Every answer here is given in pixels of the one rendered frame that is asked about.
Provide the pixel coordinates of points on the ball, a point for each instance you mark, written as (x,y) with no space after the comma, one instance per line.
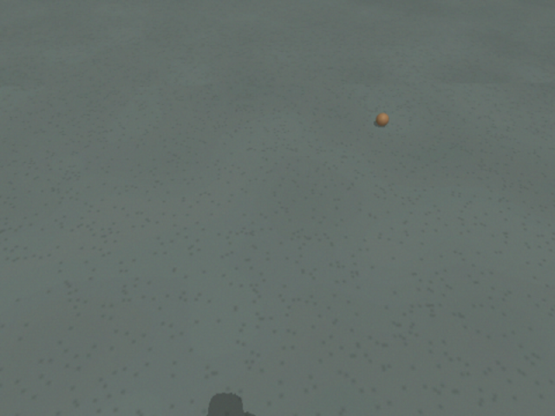
(382,119)

